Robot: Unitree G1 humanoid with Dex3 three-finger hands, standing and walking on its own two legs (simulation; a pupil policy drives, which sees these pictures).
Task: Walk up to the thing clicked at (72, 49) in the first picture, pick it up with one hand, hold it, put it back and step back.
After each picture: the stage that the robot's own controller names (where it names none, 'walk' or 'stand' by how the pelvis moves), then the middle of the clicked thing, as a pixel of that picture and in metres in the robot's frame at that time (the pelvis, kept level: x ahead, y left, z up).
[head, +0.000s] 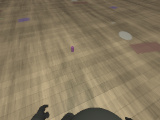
stand; (72, 49) +1.40 +0.34 -0.72
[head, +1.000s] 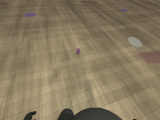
walk; (78, 51) +1.29 +0.15 -0.70
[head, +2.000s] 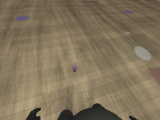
walk; (74, 68) +0.81 +0.16 -0.71
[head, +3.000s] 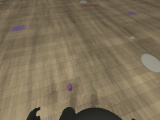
walk; (69, 87) +0.48 +0.22 -0.69
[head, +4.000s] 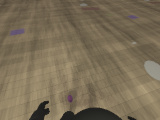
stand; (70, 98) +0.35 +0.19 -0.71
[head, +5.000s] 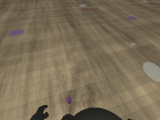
stand; (69, 100) +0.33 +0.20 -0.72
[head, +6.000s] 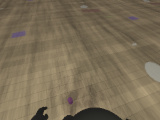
stand; (70, 100) +0.34 +0.20 -0.73
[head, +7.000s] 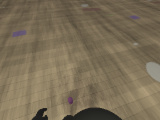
stand; (70, 100) +0.33 +0.20 -0.73
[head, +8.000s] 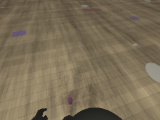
stand; (70, 101) +0.33 +0.20 -0.73
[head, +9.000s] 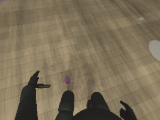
go down; (67, 80) +0.38 +0.18 -0.59
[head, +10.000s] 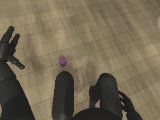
go down; (62, 62) +0.44 +0.19 -0.32
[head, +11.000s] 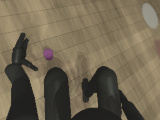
close in; (48, 55) +0.43 +0.22 -0.26
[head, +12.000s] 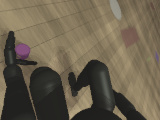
close; (22, 52) +0.43 +0.25 -0.23
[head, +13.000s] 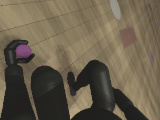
close; (23, 52) +0.41 +0.24 -0.23
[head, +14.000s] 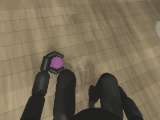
lift; (56, 64) +0.34 +0.22 -0.08
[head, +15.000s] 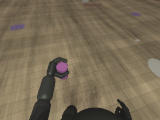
hold; (62, 71) +0.33 +0.17 +0.05
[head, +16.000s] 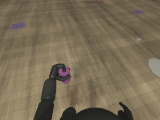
hold; (65, 75) +0.31 +0.17 +0.00
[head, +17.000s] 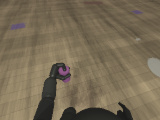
hold; (65, 74) +0.32 +0.17 +0.00
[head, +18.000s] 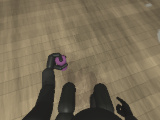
crouch; (61, 63) +0.39 +0.18 -0.07
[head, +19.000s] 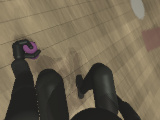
lower; (32, 51) +0.43 +0.25 -0.20
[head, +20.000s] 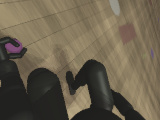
lower; (14, 49) +0.43 +0.26 -0.24
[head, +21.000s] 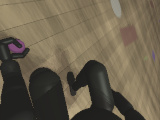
lower; (17, 49) +0.43 +0.26 -0.24
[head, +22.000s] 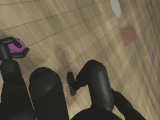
lower; (17, 49) +0.43 +0.26 -0.24
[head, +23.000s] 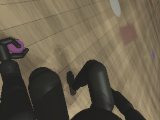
lower; (16, 49) +0.43 +0.26 -0.23
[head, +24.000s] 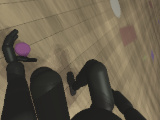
open; (21, 51) +0.42 +0.24 -0.24
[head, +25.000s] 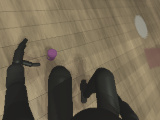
stand; (51, 55) +0.42 +0.21 -0.26
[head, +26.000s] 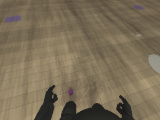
stand; (70, 92) +0.36 +0.15 -0.63
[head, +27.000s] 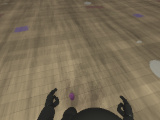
stand; (71, 96) +0.37 +0.17 -0.67
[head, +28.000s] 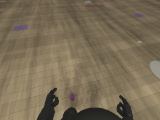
stand; (72, 97) +0.36 +0.16 -0.67
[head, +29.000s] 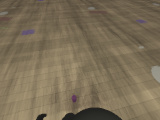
stand; (74, 98) +0.38 +0.15 -0.72
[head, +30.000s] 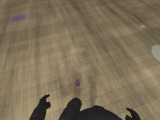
walk; (77, 83) +0.44 +0.13 -0.70
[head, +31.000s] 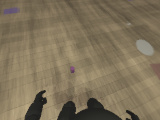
walk; (72, 69) +0.66 +0.17 -0.70
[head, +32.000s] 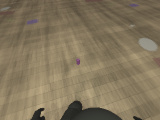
stand; (78, 61) +0.97 +0.24 -0.70
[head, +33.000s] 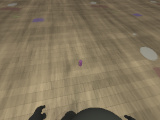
stand; (80, 63) +1.01 +0.14 -0.72
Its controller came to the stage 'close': yes
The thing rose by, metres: 0.72
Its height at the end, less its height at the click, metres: +0.00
